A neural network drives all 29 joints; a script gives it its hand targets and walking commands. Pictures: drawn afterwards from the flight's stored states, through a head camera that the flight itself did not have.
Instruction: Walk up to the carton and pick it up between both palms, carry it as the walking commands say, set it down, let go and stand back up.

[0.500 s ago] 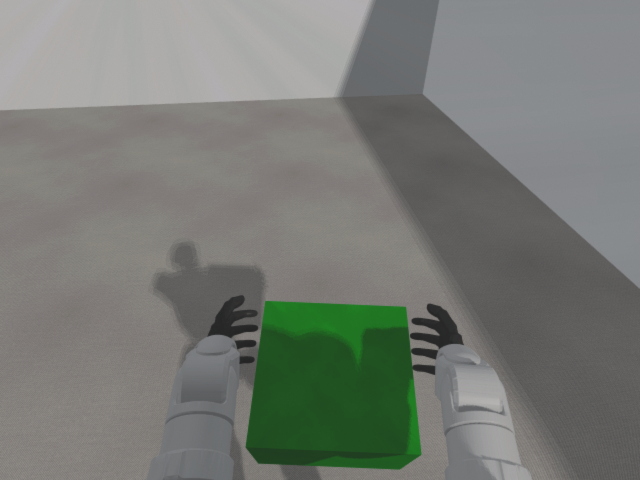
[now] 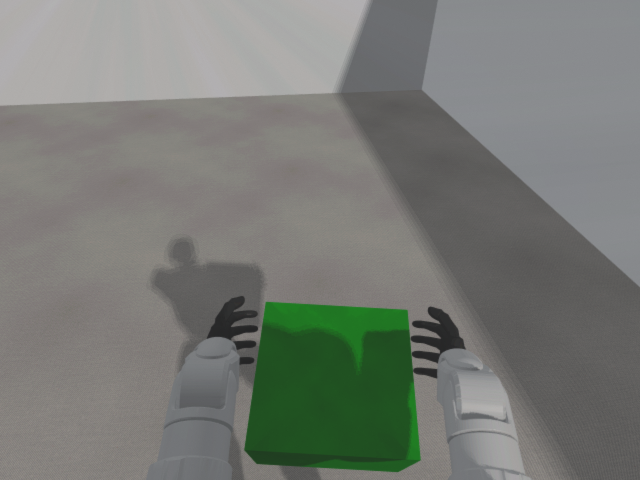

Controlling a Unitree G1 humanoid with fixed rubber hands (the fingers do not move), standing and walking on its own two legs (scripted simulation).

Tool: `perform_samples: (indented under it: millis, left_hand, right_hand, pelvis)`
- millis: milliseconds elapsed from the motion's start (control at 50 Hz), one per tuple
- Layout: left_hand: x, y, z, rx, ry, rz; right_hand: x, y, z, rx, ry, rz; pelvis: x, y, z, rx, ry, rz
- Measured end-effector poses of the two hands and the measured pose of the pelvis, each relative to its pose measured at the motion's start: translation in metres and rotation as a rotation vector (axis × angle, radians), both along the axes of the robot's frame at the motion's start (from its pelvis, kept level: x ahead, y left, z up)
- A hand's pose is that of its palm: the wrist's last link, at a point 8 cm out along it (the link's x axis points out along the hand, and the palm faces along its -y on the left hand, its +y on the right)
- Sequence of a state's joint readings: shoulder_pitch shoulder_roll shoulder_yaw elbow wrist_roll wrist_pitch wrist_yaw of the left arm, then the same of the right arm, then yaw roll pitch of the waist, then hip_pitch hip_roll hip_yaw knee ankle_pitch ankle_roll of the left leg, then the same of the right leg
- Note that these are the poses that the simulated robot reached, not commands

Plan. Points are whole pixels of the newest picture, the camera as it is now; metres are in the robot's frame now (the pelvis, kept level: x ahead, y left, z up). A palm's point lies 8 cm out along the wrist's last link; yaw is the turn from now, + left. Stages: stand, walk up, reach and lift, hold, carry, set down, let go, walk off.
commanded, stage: hold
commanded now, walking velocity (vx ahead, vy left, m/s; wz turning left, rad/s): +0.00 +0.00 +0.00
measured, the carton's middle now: (332, 387) +0.30 +0.00 -0.05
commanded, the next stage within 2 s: carry in 0.34 s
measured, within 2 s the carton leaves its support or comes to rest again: neither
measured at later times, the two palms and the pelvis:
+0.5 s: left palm (217, 354) +0.28 +0.15 +0.05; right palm (440, 356) +0.29 -0.14 +0.04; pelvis -0.01 -0.01 -0.02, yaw +5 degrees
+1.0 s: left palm (119, 360) +0.23 +0.24 +0.11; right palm (353, 309) +0.33 -0.02 +0.09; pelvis -0.05 -0.02 -0.02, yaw +21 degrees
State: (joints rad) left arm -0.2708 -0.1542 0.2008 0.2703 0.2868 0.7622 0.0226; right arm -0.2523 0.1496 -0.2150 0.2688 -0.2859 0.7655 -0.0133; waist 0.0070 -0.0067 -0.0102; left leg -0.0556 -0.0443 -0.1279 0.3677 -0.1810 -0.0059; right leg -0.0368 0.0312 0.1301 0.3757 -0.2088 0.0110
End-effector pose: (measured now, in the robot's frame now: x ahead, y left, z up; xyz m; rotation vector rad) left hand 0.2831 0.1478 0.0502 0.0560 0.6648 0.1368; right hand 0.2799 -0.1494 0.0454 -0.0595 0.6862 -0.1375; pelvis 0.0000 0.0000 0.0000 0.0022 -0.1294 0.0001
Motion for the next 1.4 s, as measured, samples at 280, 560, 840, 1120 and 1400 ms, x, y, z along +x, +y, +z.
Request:
perform_samples:
  millis: [280, 560, 840, 1120, 1400]
  left_hand:
    - [-0.001, -0.001, 0.001, 0.001, -0.003, 0.002]
    - [-0.009, 0.019, -0.002, 0.014, -0.067, 0.127]
    - [-0.038, 0.095, 0.047, -0.049, -0.108, 0.506]
    - [-0.072, 0.089, 0.056, -0.019, -0.070, 0.653]
    - [-0.176, 0.178, 0.014, -0.040, -0.032, 0.924]
  right_hand:
    - [0.000, -0.001, 0.000, 0.003, -0.001, 0.001]
    - [0.016, 0.029, 0.004, -0.016, -0.063, -0.003]
    - [0.047, 0.124, 0.045, 0.038, -0.084, 0.087]
    - [0.042, 0.131, 0.046, 0.039, -0.030, 0.173]
    - [-0.001, 0.256, 0.024, 0.047, -0.002, 0.448]
  pelvis:
    - [-0.001, -0.001, 0.000, 0.000, 0.001, 0.000]
    - [-0.016, -0.002, -0.024, -0.036, 0.159, 0.129]
    - [-0.042, 0.002, -0.017, -0.077, 0.245, 0.282]
    - [-0.060, -0.027, -0.011, -0.020, 0.237, 0.464]
    - [-0.081, -0.010, -0.024, -0.067, 0.236, 0.640]
